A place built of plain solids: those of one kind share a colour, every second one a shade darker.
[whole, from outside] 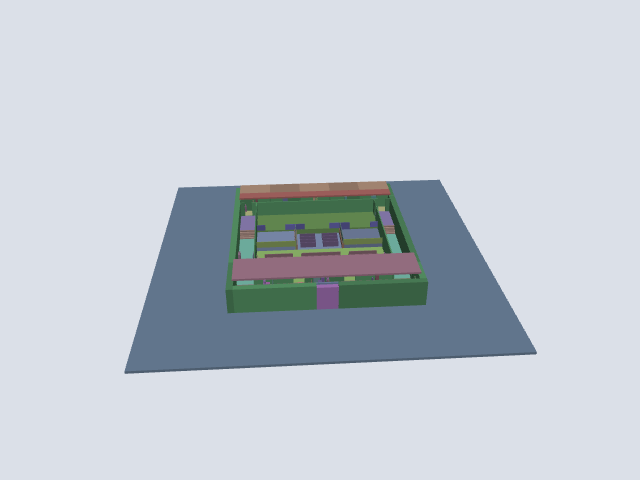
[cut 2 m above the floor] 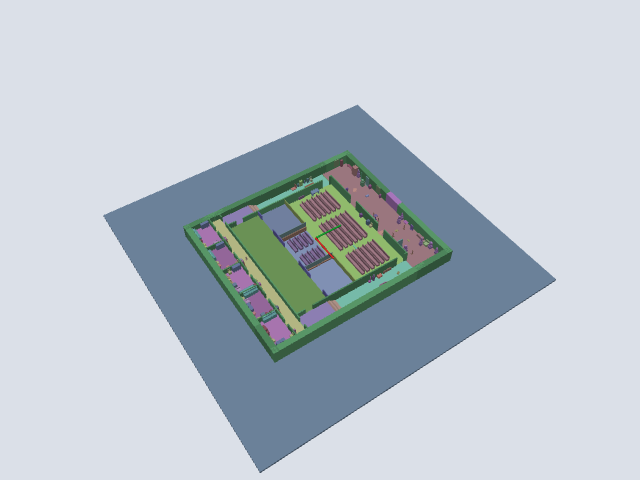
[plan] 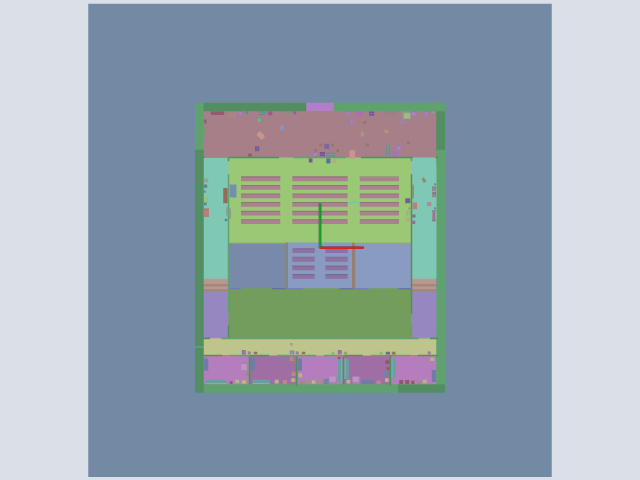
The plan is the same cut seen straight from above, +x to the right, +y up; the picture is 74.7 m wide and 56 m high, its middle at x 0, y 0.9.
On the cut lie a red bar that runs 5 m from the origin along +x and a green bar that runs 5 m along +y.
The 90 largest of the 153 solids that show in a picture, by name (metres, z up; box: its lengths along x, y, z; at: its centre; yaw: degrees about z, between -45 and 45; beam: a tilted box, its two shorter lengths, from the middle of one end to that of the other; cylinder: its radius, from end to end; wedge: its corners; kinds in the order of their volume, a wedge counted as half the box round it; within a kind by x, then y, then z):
{
 "ground_under_all_1": {"box": [54.06, 55.2, 0.4], "at": [0.0, 0.85, -0.75]},
 "wall_1": {"box": [1.0, 5.25, 4.14], "at": [-14.08, -14.3, 1.47]},
 "wall_2": {"box": [1.0, 3.8, 4.14], "at": [-14.08, -11.57, 1.47]},
 "wall_3": {"box": [1.0, 22.9, 4.14], "at": [-14.08, -0.03, 1.47]},
 "wall_4": {"box": [1.0, 7.3, 4.14], "at": [-14.08, 13.28, 1.47]},
 "wall_5": {"box": [2.36, 0.2, 4.14], "at": [-12.6, -12.57, 1.47]},
 "wall_6": {"box": [7.27, 1.0, 4.14], "at": [-10.94, -16.43, 1.47]},
 "wall_7": {"box": [0.2, 1.68, 4.14], "at": [-10.68, -9.84, 1.47]},
 "wall_8": {"box": [0.2, 16.28, 4.14], "at": [-10.68, 0.44, 1.47]},
 "wall_9": {"box": [0.2, 3.65, 4.14], "at": [-8.21, -14.3, 1.47]},
 "wall_10": {"box": [12.98, 1.0, 4.14], "at": [-8.09, 16.43, 1.47]},
 "wall_11": {"box": [6.1, 0.2, 4.14], "at": [-7.83, 10.53, 1.47]},
 "wall_12": {"box": [6.0, 0.2, 4.14], "at": [-7.78, 10.53, 1.47]},
 "wall_13": {"box": [7.27, 1.0, 4.14], "at": [-5.47, -16.43, 1.47]},
 "wall_14": {"box": [0.2, 3.65, 4.14], "at": [-2.73, -14.3, 1.47]},
 "wall_15": {"box": [7.27, 1.0, 4.14], "at": [0.0, -16.43, 1.47]},
 "wall_16": {"box": [23.05, 0.2, 4.14], "at": [0.0, -10.57, 1.47]},
 "wall_17": {"box": [21.55, 0.2, 4.14], "at": [0.0, -10.57, 1.47]},
 "wall_18": {"box": [6.15, 0.2, 4.14], "at": [0.0, 10.53, 1.47]},
 "wall_19": {"box": [6.15, 0.2, 4.14], "at": [0.0, 10.53, 1.47]},
 "wall_20": {"box": [2.36, 0.2, 4.14], "at": [3.81, -12.57, 1.47]},
 "wall_21": {"box": [7.27, 1.0, 4.14], "at": [5.47, -16.43, 1.47]},
 "wall_22": {"box": [6.0, 0.2, 4.14], "at": [7.78, 10.53, 1.47]},
 "wall_23": {"box": [6.1, 0.2, 4.14], "at": [7.83, 10.53, 1.47]},
 "wall_24": {"box": [12.98, 1.0, 4.14], "at": [8.09, 16.43, 1.47]},
 "wall_25": {"box": [0.2, 3.65, 4.14], "at": [8.21, -14.3, 1.47]},
 "wall_26": {"box": [0.2, 1.68, 4.14], "at": [10.68, -9.84, 1.47]},
 "wall_27": {"box": [0.2, 16.28, 4.14], "at": [10.68, 0.44, 1.47]},
 "wall_28": {"box": [7.27, 1.0, 4.14], "at": [10.94, -16.43, 1.47]},
 "wall_29": {"box": [2.36, 0.2, 4.14], "at": [12.6, -12.57, 1.47]},
 "wall_30": {"box": [1.0, 5.25, 4.14], "at": [14.08, -14.3, 1.47]},
 "wall_31": {"box": [1.0, 3.8, 4.14], "at": [14.08, -11.57, 1.47]},
 "wall_32": {"box": [1.0, 22.9, 4.14], "at": [14.08, -0.03, 1.47]},
 "wall_33": {"box": [1.0, 7.3, 4.14], "at": [14.08, 13.28, 1.47]},
 "floor_stage_1": {"box": [21.35, 5.85, 1.53], "at": [0.0, -7.65, 0.17]},
 "floor_dressing_1": {"box": [5.47, 3.45, 1.53], "at": [-10.94, -14.3, 0.17]},
 "floor_dressing_2": {"box": [5.47, 3.45, 1.53], "at": [-5.47, -14.3, 0.17]},
 "floor_dressing_3": {"box": [5.47, 3.45, 1.53], "at": [0.0, -14.3, 0.17]},
 "floor_dressing_4": {"box": [5.47, 3.45, 1.53], "at": [5.47, -14.3, 0.17]},
 "floor_dressing_5": {"box": [5.47, 3.45, 1.53], "at": [10.94, -14.3, 0.17]},
 "floor_parterre_1": {"box": [21.35, 9.91, 0.6], "at": [0.0, 5.57, -0.3]},
 "floor_lift_1": {"box": [6.55, 5.34, 1.24], "at": [-7.4, -2.06, 0.02]},
 "floor_lift_2": {"box": [7.45, 5.34, 0.6], "at": [0.0, -2.06, -0.3]},
 "floor_lift_3": {"box": [6.55, 5.34, 1.26], "at": [7.4, -2.06, 0.03]},
 "floor_foyer_1": {"box": [27.35, 5.5, 0.6], "at": [0.0, 13.28, -0.3]},
 "floor_back_corridor_1": {"box": [27.35, 2.0, 1.53], "at": [0.0, -11.57, 0.17]},
 "floor_promenade_1": {"box": [3.0, 14.15, 0.6], "at": [-12.18, 3.45, -0.3]},
 "floor_promenade_2": {"box": [3.0, 14.15, 0.6], "at": [12.18, 3.45, -0.3]},
 "floor_walk_1": {"box": [3.0, 5.45, 1.53], "at": [-12.18, -7.85, 0.17]},
 "floor_walk_2": {"box": [3.0, 5.45, 1.53], "at": [12.18, -7.85, 0.17]},
 "ceil_foyer_1": {"box": [27.35, 5.5, 0.3], "at": [0.0, 13.28, 4.55]},
 "ceil_dressing_1": {"box": [5.47, 3.45, 0.3], "at": [-10.94, -14.3, 4.33]},
 "ceil_dressing_2": {"box": [5.47, 3.45, 0.3], "at": [-5.47, -14.3, 4.33]},
 "ceil_dressing_3": {"box": [5.47, 3.45, 0.3], "at": [0.0, -14.3, 4.33]},
 "ceil_dressing_4": {"box": [5.47, 3.45, 0.3], "at": [5.47, -14.3, 4.33]},
 "ceil_dressing_5": {"box": [5.47, 3.45, 0.3], "at": [10.94, -14.3, 4.33]},
 "ceil_back_corridor_1": {"box": [27.35, 2.0, 0.3], "at": [0.0, -11.57, 4.33]},
 "door_leaf_1": {"box": [3.2, 0.97, 3.87], "at": [0.0, 16.44, 1.33]},
 "seats_parterre_1": {"box": [6.45, 0.44, 0.45], "at": [0.0, 2.99, 0.22]},
 "seats_parterre_2": {"box": [6.45, 0.44, 0.45], "at": [0.0, 3.99, 0.22]},
 "seats_parterre_3": {"box": [6.45, 0.44, 0.45], "at": [0.0, 4.99, 0.22]},
 "seats_parterre_4": {"box": [6.45, 0.44, 0.45], "at": [0.0, 5.99, 0.22]},
 "seats_parterre_5": {"box": [6.45, 0.44, 0.45], "at": [0.0, 6.99, 0.22]},
 "seats_parterre_6": {"box": [6.45, 0.44, 0.45], "at": [0.0, 7.99, 0.22]},
 "seats_parterre_7": {"box": [4.6, 0.44, 0.45], "at": [6.92, 4.99, 0.22]},
 "seats_parterre_8": {"box": [4.6, 0.44, 0.45], "at": [6.92, 5.99, 0.22]},
 "seats_parterre_9": {"box": [4.6, 0.44, 0.45], "at": [6.92, 6.99, 0.22]},
 "seats_parterre_10": {"box": [4.6, 0.44, 0.45], "at": [6.92, 7.99, 0.22]},
 "tread_walk_1": {"box": [2.8, 0.3, 1.53], "at": [-12.18, -4.97, 0.17]},
 "tread_walk_2": {"box": [2.8, 0.3, 1.34], "at": [-12.18, -4.67, 0.07]},
 "tread_walk_3": {"box": [2.8, 0.3, 1.16], "at": [-12.18, -4.38, -0.02]},
 "tread_walk_4": {"box": [2.8, 0.3, 1.53], "at": [12.18, -4.97, 0.17]},
 "tread_walk_5": {"box": [2.8, 0.3, 1.34], "at": [12.18, -4.67, 0.07]},
 "tread_walk_6": {"box": [2.8, 0.3, 1.16], "at": [12.18, -4.38, -0.02]},
 "floor_tongue_1": {"box": [0.4, 5.34, 1.53], "at": [-3.92, -2.06, 0.17]},
 "floor_tongue_2": {"box": [0.4, 5.34, 1.53], "at": [3.92, -2.06, 0.17]},
 "costume_rail_dressing_1": {"box": [0.5, 1.4, 1.66], "at": [-13.29, -13.62, 1.75]},
 "costume_rail_dressing_2": {"box": [0.5, 1.4, 1.66], "at": [-7.83, -13.62, 1.75]},
 "costume_rail_dressing_3": {"box": [0.5, 1.4, 1.66], "at": [-2.35, -13.62, 1.75]},
 "costume_rail_dressing_4": {"box": [1.4, 0.5, 1.66], "at": [5.58, -15.64, 1.75]},
 "costume_rail_dressing_5": {"box": [0.5, 1.4, 1.66], "at": [13.29, -14.97, 1.75]},
 "rail_lift_1": {"box": [6.69, 0.12, 2.29], "at": [-7.33, 0.56, 0.55]},
 "rail_lift_2": {"box": [6.69, 0.12, 2.31], "at": [7.33, 0.56, 0.56]},
 "rail_tongue_1": {"box": [0.12, 5.34, 2.58], "at": [-3.92, -2.06, 0.69]},
 "rail_tongue_2": {"box": [0.12, 5.34, 2.58], "at": [3.92, -2.06, 0.69]},
 "dressing_table_dressing_1": {"box": [2.4, 0.5, 0.77], "at": [-12.12, -15.64, 1.31]},
 "dressing_table_dressing_2": {"box": [0.5, 2.55, 0.77], "at": [2.35, -14.4, 1.31]},
 "dressing_table_dressing_3": {"box": [0.5, 2.4, 0.77], "at": [3.12, -14.12, 1.31]},
 "lockers_promenade_1": {"box": [0.48, 1.8, 1.8], "at": [-11.04, 6.08, 0.9]},
 "machine_foyer_1": {"box": [0.9, 0.8, 1.73], "at": [-10.22, 15.49, 0.96]}
}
